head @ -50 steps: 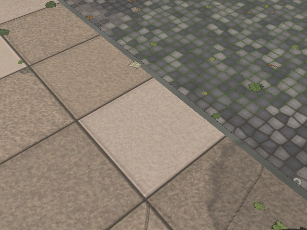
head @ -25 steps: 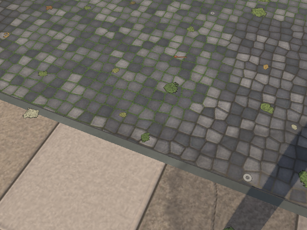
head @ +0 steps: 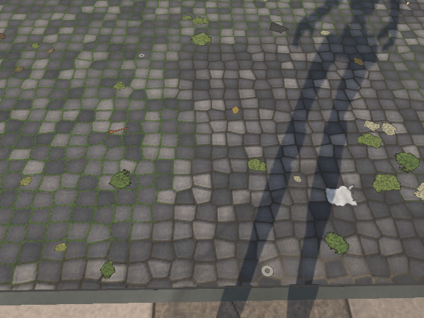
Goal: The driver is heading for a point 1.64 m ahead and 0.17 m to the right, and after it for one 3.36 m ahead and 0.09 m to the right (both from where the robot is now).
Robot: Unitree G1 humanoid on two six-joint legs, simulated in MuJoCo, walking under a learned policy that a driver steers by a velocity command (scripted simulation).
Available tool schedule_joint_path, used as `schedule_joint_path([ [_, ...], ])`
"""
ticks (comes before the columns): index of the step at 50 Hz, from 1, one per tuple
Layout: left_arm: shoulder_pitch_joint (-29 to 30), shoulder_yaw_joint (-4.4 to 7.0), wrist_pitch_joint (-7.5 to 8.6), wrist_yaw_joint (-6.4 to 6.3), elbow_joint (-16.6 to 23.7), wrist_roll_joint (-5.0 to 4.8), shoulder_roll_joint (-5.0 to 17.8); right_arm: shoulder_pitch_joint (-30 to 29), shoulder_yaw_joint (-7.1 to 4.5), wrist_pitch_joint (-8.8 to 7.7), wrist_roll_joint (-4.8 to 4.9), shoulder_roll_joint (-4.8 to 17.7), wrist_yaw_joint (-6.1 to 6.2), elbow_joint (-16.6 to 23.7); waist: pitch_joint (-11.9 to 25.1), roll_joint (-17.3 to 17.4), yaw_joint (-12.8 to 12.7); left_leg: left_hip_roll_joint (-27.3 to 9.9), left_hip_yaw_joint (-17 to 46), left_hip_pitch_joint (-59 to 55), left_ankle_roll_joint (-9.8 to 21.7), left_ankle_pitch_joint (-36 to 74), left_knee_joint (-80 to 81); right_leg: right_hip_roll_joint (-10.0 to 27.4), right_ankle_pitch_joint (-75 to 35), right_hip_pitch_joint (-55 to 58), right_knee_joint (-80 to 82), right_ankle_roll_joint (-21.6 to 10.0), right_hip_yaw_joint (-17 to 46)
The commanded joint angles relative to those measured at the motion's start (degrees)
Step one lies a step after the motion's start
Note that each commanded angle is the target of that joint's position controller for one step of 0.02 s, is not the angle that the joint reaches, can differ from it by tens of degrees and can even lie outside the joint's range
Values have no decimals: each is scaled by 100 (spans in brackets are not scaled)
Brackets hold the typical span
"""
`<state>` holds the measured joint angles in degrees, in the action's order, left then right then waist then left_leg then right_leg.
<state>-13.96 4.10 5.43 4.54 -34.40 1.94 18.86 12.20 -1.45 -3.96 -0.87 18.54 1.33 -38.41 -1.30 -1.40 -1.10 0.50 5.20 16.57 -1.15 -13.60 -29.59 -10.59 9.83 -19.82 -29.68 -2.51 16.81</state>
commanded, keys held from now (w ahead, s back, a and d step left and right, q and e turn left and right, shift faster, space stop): e+shift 0.34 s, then shift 0.50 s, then q+shift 0.16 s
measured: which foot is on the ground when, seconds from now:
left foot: down 0.00-0.42, up 0.44-0.76, down 0.78-1.00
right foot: down 0.00-0.00, up 0.02-0.40, down 0.42-1.00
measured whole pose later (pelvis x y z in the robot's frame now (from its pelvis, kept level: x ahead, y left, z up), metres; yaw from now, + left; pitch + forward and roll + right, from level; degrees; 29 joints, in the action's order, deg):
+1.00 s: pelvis +0.07 -0.02 +0.00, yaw -28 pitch +1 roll -1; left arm -10.8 2.0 2.6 0.4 -33.8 0.6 17.1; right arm 11.4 -1.3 -4.4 -1.1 17.1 -2.0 -40.9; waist -0.8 1.0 1.9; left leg -2.7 0.0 19.3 0.3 -15.9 -33.7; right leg -1.9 19.4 -13.3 -31.2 -2.2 -0.3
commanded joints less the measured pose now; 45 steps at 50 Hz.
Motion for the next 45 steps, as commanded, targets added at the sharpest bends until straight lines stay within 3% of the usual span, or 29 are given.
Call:
schedule_joint_path([
  [1, -119, -128, -26, -20, 764, 183, -90, 286, -411, -265, 9, 1431, 54, 474, 764, 1669, 54, -2599, 2876, -2110, 2899, 2512, 1561, -105, 2146, -2037, -1124, 271, -121],
  [2, -63, 45, -66, -58, 531, 297, 545, 75, -426, -308, -130, 1308, 94, 467, 576, 739, 155, -2670, 2648, -1979, 2671, 2388, 1760, 434, 2209, -2114, -2379, 485, -407],
  [4, -315, 185, -112, -240, 177, 215, 825, -746, -267, -328, 24, 742, 117, 653, 437, 689, -166, -1905, 1105, -1414, 1778, 2126, 1786, 690, 1682, -1736, -3528, 606, -909],
  [5, -292, 165, -126, -277, 174, 259, 678, -853, -175, -333, 81, 525, 153, 714, 433, 764, -157, -1645, 541, -1283, 1588, 2244, 1816, 764, 1451, -1600, -3817, 636, -1055],
  [6, -144, 69, -113, -196, 205, 272, 535, -891, -193, -325, 66, 568, 230, 812, 437, 634, -69, -1572, 178, -1115, 1525, 2632, 1787, 822, 1378, -1412, -4319, 657, -1337],
  [9, 262, -130, -155, 158, 326, 17, 154, -528, -326, -278, -80, 939, 387, 779, 359, 434, 330, -1262, -851, -1453, 1405, 2941, 1731, 1185, 1005, -1424, -3630, 744, -1706],
  [12, 782, -218, -312, 457, 488, 13, 68, 462, -503, -201, -186, 1270, 424, 451, 214, 570, 806, -1647, -1153, -2191, 1484, 3693, 1560, 1603, 1166, -1434, -1987, 739, -2003],
  [15, 524, -129, -379, 503, 332, 6, 301, 334, -647, -169, -322, 1461, 299, 499, 215, 779, 655, -2070, -1146, -2136, 1596, 4103, 1525, 1534, 1116, -764, -1163, 522, -2141],
  [17, 392, -6, -351, 462, 217, -11, 509, 40, -655, -172, -395, 1408, 256, 594, 263, 894, 473, -2234, -1223, -2148, 1500, 3701, 1469, 1442, 869, -448, -822, 329, -2089],
  [18, 442, 44, -325, 416, 203, -30, 563, -40, -635, -170, -370, 1336, 254, 579, 272, 877, 407, -2214, -1257, -2061, 1372, 3441, 1364, 1383, 694, -239, -531, 211, -2032],
  [20, 380, 140, -237, 306, 160, -96, 631, -256, -583, -135, -227, 1225, 226, 495, 390, 689, 114, -1952, -1479, -1729, 991, 2852, 849, 1073, -565, 551, 606, -158, -2106],
  [21, 264, 239, -178, 195, 163, -111, 827, -55, -515, -114, -174, 1041, 148, 390, 719, 457, 22, -1604, -1694, -1315, 655, 2513, 342, 1039, -1920, 1424, 862, -518, -1993],
  [22, -401, 416, -140, -6, 128, -117, 1479, 219, -330, -122, -186, 440, 129, 662, 1841, -645, -2, -780, -2291, -68, -114, 780, -1168, 2396, -5008, 3409, 392, -1829, -432],
  [23, -999, 407, -67, -84, 83, 40, 1539, 113, -198, -222, -261, 170, 105, 819, 2281, -481, -228, -210, -1430, 1278, -397, -2672, -1933, 3268, -5150, 4278, 476, -2599, 960],
  [24, -1103, 444, 150, -188, -152, 174, 1321, -408, -168, -273, -237, 211, 49, 847, 907, -260, -390, -345, -663, 2106, -345, -2751, -2381, 3170, -4531, 3418, 584, -2120, 626],
  [25, -851, 432, 231, -227, -187, 60, 1140, -505, -270, -270, -217, 538, 75, 726, 574, -557, -303, -508, -618, 2216, -321, -2603, -2887, 2868, -4026, 2795, 751, -1806, 40],
  [26, -367, 371, 206, -240, -15, -103, 958, -173, -415, -237, -234, 923, 99, 549, 594, -693, -56, -545, -573, 2016, -317, -2386, -3118, 2754, -3812, 2297, 906, -1689, -170],
  [27, 3, 327, 166, -245, 84, -213, 862, -101, -408, -197, -225, 951, 94, 498, 461, -692, 115, -576, -475, 1702, -287, -2048, -3162, 2609, -3474, 1613, 1133, -1491, -408],
  [30, 676, 256, 94, -235, 387, -64, 888, 511, -325, -44, -173, 743, -81, 143, 549, -524, 555, -357, -545, 722, -339, -684, -3199, 2329, -2998, 403, 1500, -1292, -787],
  [32, 842, 226, 130, -200, 477, -27, 864, 698, -254, 43, -124, 590, -243, -46, 492, -386, 588, -411, -566, 487, -431, -230, -2629, 2139, -2588, 189, 1424, -1118, -994],
  [35, 680, 190, 115, -68, 448, -102, 785, 443, -111, 104, -97, 361, -386, -78, 364, -287, 325, -595, -486, 377, -509, -164, -1355, 2205, -1861, 414, 949, -997, -760],
  [37, 597, 178, 39, 82, 391, -181, 776, 330, -56, 59, 2, 350, -412, -80, 366, -148, 245, -619, -589, 193, -500, 185, -511, 2239, -1312, 516, 548, -979, -499],
  [39, 530, 13, -37, 240, 324, -260, 396, 174, -37, -38, 142, 415, -398, -56, 503, 59, 314, -647, -637, -419, -258, 1525, 169, 1872, -758, 321, 195, -608, -339],
  [40, 244, -53, -49, 233, 311, -287, 194, -40, -56, -111, 205, 642, -374, 153, 749, 236, 190, -958, -480, -608, 112, 2542, 155, 1443, -135, 391, 95, -176, -488],
  [41, -636, -36, -43, 172, 188, -245, 245, -666, -13, -191, 241, 835, -422, 313, 951, 583, -433, -1255, -113, -268, 719, 2381, 221, 1083, 349, 838, 257, 179, -937],
  [42, -292, 32, -92, 78, 216, -228, 545, -754, -19, -158, 133, 727, -476, 234, 745, 407, -299, -976, -302, 361, 546, 1376, 203, 1006, 138, 1255, 221, 258, -1204],
  [43, 188, -60, -400, -279, 58, -128, 321, -77, -48, 146, 18, 538, -355, -49, 973, -250, 52, -853, -359, -204, 105, 2227, 211, 1231, -1012, 1302, 125, 129, -1158],
  [44, 160, -93, -548, -420, 113, -122, 316, 23, -61, 294, 64, 635, -286, -100, 881, -64, 57, -779, -357, -305, 35, 2502, 136, 1213, -1332, 1317, 31, 136, -1257],
  [45, 90, 92, -297, -259, 390, -237, 960, -684, -199, 10, 204, 947, -404, 254, 391, 776, -135, -495, -486, 305, 224, 1414, 38, 1043, -124, 1085, 32, 23, -1359],
])
Next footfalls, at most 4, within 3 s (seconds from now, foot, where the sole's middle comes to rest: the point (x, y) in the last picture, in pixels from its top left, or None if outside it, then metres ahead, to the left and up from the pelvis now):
0.42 right None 0.03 -0.12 -0.77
0.78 left None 0.20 0.09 -0.77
1.68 right None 0.21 -0.11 -0.77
2.10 left None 0.28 0.17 -0.77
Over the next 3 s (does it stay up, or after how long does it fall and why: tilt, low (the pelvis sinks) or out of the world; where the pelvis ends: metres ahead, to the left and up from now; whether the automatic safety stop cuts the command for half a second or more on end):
stays up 0.88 -0.10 -0.16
